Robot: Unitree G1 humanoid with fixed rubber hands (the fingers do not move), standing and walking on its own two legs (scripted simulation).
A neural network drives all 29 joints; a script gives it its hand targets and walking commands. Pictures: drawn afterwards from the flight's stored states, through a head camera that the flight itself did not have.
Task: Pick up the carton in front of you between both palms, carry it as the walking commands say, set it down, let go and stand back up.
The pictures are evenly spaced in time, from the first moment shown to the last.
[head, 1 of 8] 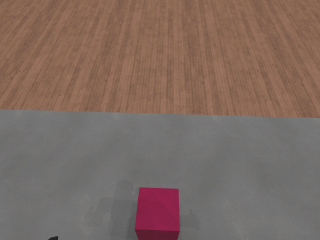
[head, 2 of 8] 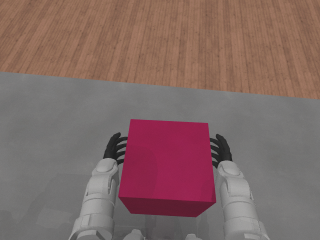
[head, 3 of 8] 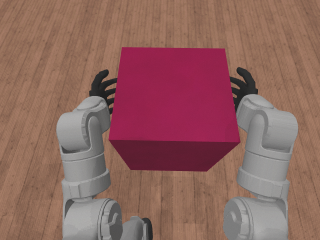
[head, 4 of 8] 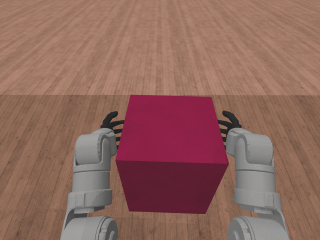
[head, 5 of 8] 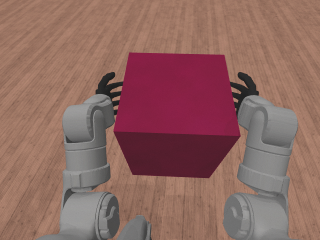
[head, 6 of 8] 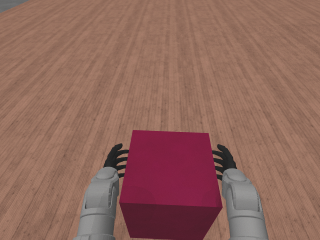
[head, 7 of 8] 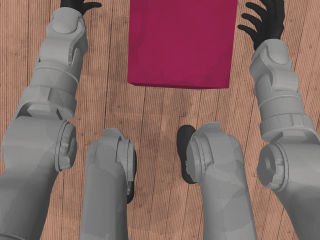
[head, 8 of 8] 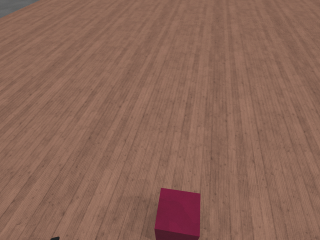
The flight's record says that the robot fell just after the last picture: no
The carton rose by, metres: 1.26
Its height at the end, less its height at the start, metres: +0.53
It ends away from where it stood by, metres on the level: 6.11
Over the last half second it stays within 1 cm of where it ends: yes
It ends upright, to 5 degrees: yes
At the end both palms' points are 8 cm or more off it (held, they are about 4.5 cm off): yes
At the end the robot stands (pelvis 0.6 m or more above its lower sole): yes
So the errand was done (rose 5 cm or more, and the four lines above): yes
